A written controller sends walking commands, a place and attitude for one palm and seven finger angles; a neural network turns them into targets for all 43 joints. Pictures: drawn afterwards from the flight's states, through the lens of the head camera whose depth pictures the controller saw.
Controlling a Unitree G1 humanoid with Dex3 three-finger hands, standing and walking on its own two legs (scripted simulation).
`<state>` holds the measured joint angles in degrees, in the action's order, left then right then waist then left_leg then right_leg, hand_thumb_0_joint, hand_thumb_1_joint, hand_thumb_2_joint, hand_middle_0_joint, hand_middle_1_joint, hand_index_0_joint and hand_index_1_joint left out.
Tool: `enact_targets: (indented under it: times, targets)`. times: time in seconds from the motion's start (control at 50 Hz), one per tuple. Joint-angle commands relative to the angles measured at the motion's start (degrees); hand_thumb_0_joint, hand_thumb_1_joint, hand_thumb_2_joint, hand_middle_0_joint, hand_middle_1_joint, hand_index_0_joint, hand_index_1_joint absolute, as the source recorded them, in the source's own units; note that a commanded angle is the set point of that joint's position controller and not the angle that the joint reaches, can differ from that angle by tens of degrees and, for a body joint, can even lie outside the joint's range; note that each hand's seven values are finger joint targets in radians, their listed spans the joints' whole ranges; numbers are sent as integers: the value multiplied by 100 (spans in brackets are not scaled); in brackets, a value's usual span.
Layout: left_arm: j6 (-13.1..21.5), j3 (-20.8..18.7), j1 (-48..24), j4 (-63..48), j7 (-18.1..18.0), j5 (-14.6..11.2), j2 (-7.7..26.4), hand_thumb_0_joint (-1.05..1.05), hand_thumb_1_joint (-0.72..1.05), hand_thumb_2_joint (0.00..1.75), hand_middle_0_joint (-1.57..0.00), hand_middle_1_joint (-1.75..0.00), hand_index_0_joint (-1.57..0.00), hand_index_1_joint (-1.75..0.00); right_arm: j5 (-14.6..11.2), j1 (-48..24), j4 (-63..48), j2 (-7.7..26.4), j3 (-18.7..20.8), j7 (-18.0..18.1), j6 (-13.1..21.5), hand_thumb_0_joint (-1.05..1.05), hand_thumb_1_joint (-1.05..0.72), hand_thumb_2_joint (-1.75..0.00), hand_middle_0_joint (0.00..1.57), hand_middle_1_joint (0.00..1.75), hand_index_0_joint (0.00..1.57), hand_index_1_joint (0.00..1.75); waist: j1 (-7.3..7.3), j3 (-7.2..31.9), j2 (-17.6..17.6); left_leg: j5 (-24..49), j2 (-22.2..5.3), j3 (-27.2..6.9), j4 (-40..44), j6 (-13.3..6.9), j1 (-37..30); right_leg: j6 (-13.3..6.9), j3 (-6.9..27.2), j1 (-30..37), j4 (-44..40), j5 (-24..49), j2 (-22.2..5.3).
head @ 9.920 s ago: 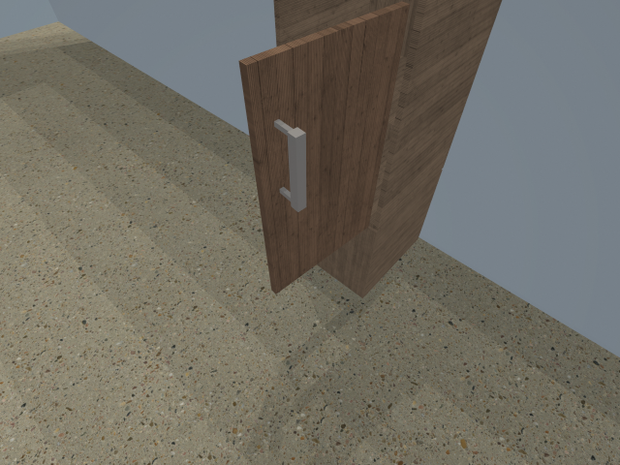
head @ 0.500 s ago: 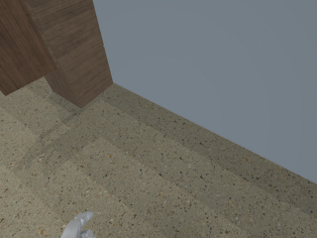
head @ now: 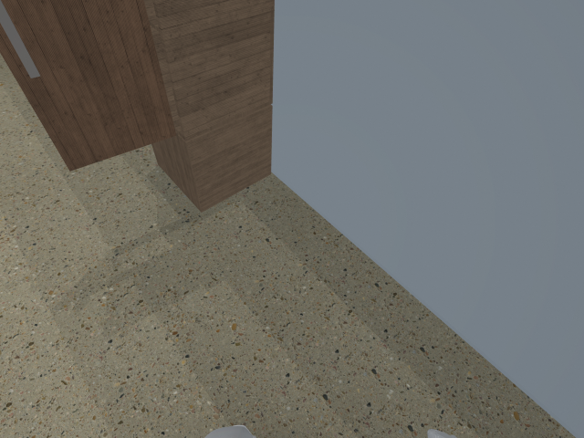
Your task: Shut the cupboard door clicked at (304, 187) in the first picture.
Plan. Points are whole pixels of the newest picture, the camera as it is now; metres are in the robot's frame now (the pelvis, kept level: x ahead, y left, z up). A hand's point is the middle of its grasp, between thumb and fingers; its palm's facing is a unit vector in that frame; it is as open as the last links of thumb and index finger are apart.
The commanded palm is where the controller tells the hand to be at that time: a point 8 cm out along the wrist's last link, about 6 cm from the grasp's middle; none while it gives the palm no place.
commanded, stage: walk to a spot facing it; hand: left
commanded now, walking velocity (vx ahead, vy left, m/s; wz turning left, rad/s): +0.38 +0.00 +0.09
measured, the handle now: (14, 36) +0.83 +0.69 +0.08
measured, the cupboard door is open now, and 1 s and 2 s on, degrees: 84 84 84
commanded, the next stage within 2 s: turn to face it in 0.54 s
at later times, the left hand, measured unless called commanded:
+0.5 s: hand (234, 304) +0.35 +0.13 -0.14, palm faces +0.02 -0.98 -0.20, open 7.4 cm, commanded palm none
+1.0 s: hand (186, 304) +0.36 +0.23 -0.17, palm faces +0.36 -0.91 -0.22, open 7.4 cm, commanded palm none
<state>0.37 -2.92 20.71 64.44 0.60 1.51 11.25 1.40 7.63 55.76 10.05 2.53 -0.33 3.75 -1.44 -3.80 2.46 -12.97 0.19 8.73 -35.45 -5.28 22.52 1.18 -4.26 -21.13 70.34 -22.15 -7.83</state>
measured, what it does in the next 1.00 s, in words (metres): walks ahead, turning left: right foot, then left foot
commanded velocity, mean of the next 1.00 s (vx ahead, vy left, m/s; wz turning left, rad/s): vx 0.18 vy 0.00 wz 0.38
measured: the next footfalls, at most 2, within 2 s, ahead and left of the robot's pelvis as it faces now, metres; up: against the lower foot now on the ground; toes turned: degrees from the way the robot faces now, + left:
right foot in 0.42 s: +0.31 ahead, -0.16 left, +0.00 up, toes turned -5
left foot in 0.84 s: +0.46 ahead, +0.12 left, +0.00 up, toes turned +20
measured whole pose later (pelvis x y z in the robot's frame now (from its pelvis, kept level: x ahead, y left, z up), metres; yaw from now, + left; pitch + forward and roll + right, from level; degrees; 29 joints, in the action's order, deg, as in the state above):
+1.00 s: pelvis +0.37 +0.01 +0.00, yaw +19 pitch +1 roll -1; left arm -1.9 -4.1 11.7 55.5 -0.3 1.4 13.9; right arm 1.4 5.5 51.6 13.9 2.2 0.0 0.1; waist -1.2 -4.3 1.5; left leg -10.4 1.5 3.2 -33.8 -4.5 24.7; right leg 4.2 -2.0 -28.5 67.6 -24.4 -6.0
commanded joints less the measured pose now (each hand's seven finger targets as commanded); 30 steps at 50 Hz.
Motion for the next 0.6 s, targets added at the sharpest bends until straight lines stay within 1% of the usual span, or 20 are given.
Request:
enact_targets:
  times: [0.0,0.02,0.08,0.12,0.16,0.22,0.28,0.3,0.32,0.34,0.36,0.38,0.4,0.42,0.44,0.46,0.48,0.5,0.52,0.58]
  targets:
    - [156,-41,-29,-573,61,46,136,0,90,90,-20,-30,-20,-30,-14,881,89,737,155,116,62,0,-90,-90,20,30,20,30,130,286,-788,-840,-1579,-1808,2623,-384,-660,17,281,-1052,-250,649,-218]
    - [126,-47,-50,-580,65,40,103,0,90,90,-20,-30,-20,-30,-26,893,126,746,165,113,72,0,-90,-90,20,30,20,30,97,268,-729,-785,-1538,-1683,2699,-410,-669,45,257,-1078,-457,794,-213]
    - [107,-80,-454,-748,85,36,130,0,90,90,-20,-30,-20,-30,-40,1114,204,682,181,110,97,0,-90,-90,20,30,20,30,144,114,-512,-584,-1477,-1565,2885,-477,-926,96,260,-1332,-1087,1227,-208]
    - [110,-82,-786,-859,105,21,137,0,90,90,-20,-30,-20,-30,-44,1265,263,694,163,107,105,0,-90,-90,20,30,20,30,199,18,-530,-370,-1439,-1447,2938,-482,-1162,114,202,-1410,-1564,1438,-171]
    - [127,-90,-1112,-965,118,10,184,0,90,90,-20,-30,-20,-30,-36,1408,327,645,139,110,103,0,-90,-90,20,30,20,30,260,-60,-756,-253,-1452,-1389,2944,-517,-1351,103,178,-1417,-2058,1510,-135]
    - [161,-41,-1659,-1159,148,3,173,0,90,90,-20,-30,-20,-30,-5,1731,447,650,107,112,109,0,-90,-90,20,30,20,30,420,-142,-628,461,-1440,-1276,2761,-532,-1738,58,48,-1333,-2830,1492,11]
    - [208,-16,-1988,-1280,149,2,205,0,90,90,-20,-30,-20,-30,31,1984,573,652,98,118,97,0,-90,-90,20,30,20,30,504,-169,-698,1350,-1477,-1180,2387,-476,-1976,-27,-109,-1024,-3347,1286,195]
    - [225,-18,-1984,-1300,149,-4,240,0,90,90,-20,-30,-20,-30,43,1993,594,685,96,123,85,0,-90,-90,20,30,20,30,475,-120,-731,1532,-1479,-1168,2202,-445,-1979,-65,-158,-730,-3554,1155,257]
    - [248,-26,-1839,-1256,150,-6,263,0,90,90,-20,-30,-20,-30,46,1986,621,706,90,129,69,0,-90,-90,20,30,20,30,395,-3,-724,1754,-1383,-1095,1943,-372,-1985,-114,-258,-323,-3808,1167,379]
    - [278,-60,-1427,-1130,139,-7,369,0,90,90,-20,-30,-20,-30,27,1944,637,700,85,133,52,0,-90,-90,20,30,20,30,183,194,-590,1964,-1231,-996,1397,-243,-1784,-165,-316,493,-4185,1336,480]
    - [336,-140,-633,-868,94,4,624,0,90,90,-20,-30,-20,-30,-25,1859,640,607,79,107,61,0,-90,-90,20,30,20,30,-179,550,-219,2020,-964,-832,426,-54,-1057,-312,-12,1919,-4235,1479,357]
    - [393,-290,460,-557,34,41,1086,0,90,90,-20,-30,-20,-30,-86,1782,527,447,61,65,86,0,-90,-90,20,30,20,30,-579,1178,673,759,-351,-283,-1135,225,334,-704,1354,3630,-4441,1666,-885]
    - [363,-342,898,-418,0,-28,1484,0,90,90,-20,-30,-20,-30,-119,1783,373,368,43,77,72,0,-90,-90,20,30,20,30,-582,1462,1448,-2171,81,-295,-2867,394,1295,-1274,2733,4049,-5080,2076,-2063]
    - [360,-313,611,-500,-53,-63,1242,0,90,90,-20,-30,-20,-30,-91,1338,343,484,94,76,30,0,-90,-90,20,30,20,30,-576,1112,995,-1869,-246,-858,-3575,354,1530,-1282,2688,3305,-5343,1689,-1982]
    - [357,-217,146,-607,-87,-67,967,0,90,90,-20,-30,-20,-30,-71,1042,276,381,115,66,-10,0,-90,-90,20,30,20,30,-342,549,662,-1315,-492,-997,-3714,371,1680,-1133,2145,2532,-5491,1561,-1838]
    - [349,-155,-254,-715,-116,-75,667,0,90,90,-20,-30,-20,-30,-49,1009,329,271,115,46,-84,0,-90,-90,20,30,20,30,-118,256,386,-851,-699,-1055,-3539,412,1463,-926,1394,1849,-5660,1568,-1627]
    - [413,-91,-382,-748,-120,-62,444,0,90,90,-20,-30,-20,-30,-16,1118,382,133,78,22,-150,0,-90,-90,20,30,20,30,27,209,411,-570,-724,-978,-3289,490,1251,-779,850,1540,-5756,2029,-1424]
    - [457,-65,-432,-753,-125,-50,365,0,90,90,-20,-30,-20,-30,-16,1217,412,81,66,-1,-208,0,-90,-90,20,30,20,30,137,235,522,-499,-750,-893,-3020,563,1142,-739,441,1438,-5764,2453,-1355]
    - [488,-56,-446,-714,-123,-48,339,0,90,90,-20,-30,-20,-30,-17,1211,424,43,67,-25,-259,0,-90,-90,20,30,20,30,186,255,604,-435,-727,-784,-2789,633,1119,-723,155,1436,-5754,2857,-1269]
    - [528,-141,-372,-692,-148,-20,328,0,90,90,-20,-30,-20,-30,1,904,252,-98,82,-113,-318,0,-90,-90,20,30,20,30,231,175,352,-172,-711,-497,-1935,711,1092,-726,-408,1467,-5684,3318,-1224]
